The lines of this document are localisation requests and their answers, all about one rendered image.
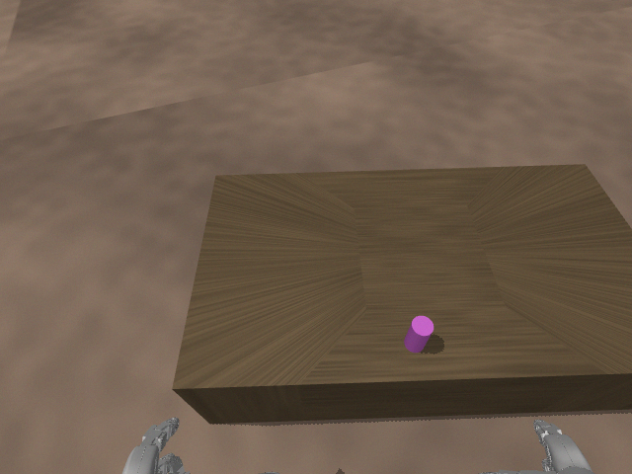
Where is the left robot hand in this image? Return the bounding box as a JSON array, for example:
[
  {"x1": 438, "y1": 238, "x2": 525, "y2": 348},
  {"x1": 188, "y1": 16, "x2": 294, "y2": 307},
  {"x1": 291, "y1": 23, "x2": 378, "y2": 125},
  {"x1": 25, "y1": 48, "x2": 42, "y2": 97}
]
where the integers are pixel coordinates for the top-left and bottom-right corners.
[{"x1": 122, "y1": 418, "x2": 190, "y2": 474}]

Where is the right robot hand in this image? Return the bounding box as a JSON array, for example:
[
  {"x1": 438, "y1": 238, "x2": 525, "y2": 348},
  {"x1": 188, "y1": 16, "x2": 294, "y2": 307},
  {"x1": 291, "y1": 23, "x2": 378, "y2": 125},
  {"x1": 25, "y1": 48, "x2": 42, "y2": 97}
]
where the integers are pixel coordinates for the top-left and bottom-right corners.
[{"x1": 479, "y1": 420, "x2": 592, "y2": 474}]

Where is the can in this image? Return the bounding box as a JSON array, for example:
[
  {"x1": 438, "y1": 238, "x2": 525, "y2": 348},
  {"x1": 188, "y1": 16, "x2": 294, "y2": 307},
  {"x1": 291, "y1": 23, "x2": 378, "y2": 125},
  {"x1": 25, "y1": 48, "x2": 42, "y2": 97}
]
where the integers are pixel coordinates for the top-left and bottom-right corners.
[{"x1": 404, "y1": 316, "x2": 434, "y2": 353}]

